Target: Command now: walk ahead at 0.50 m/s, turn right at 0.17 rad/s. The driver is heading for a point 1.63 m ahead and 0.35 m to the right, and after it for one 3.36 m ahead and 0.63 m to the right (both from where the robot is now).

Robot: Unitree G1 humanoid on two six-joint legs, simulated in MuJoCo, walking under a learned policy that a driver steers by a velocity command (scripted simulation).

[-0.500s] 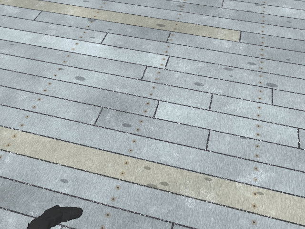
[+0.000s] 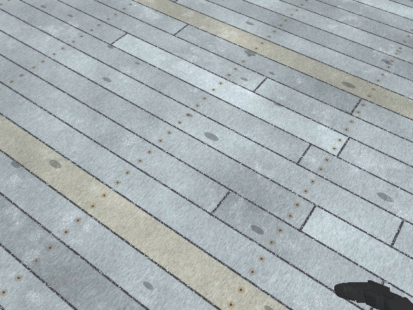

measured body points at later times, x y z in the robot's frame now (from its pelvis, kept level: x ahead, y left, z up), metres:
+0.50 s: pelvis +0.24 -0.03 +0.00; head +0.28 -0.04 +0.44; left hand +0.50 +0.14 -0.10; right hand +0.15 -0.27 -0.15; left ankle +0.10 +0.09 -0.73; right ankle +0.35 -0.13 -0.72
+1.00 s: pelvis +0.50 -0.11 +0.01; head +0.52 -0.12 +0.46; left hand +0.59 +0.14 -0.13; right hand +0.57 -0.39 -0.11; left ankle +0.69 -0.06 -0.70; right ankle +0.35 -0.13 -0.73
